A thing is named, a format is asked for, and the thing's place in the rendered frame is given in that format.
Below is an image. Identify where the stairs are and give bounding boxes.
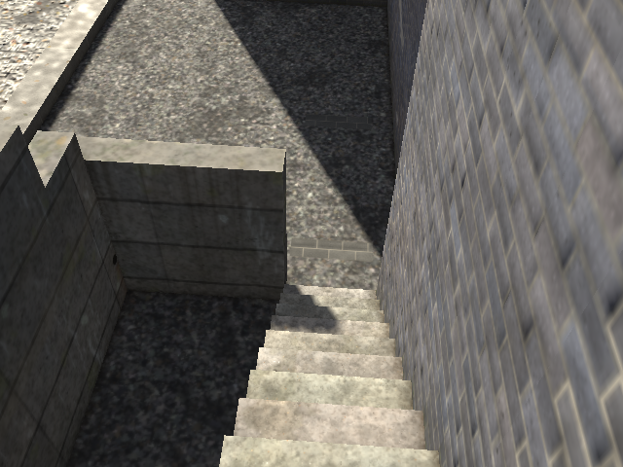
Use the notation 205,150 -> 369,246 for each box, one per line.
219,284 -> 440,467

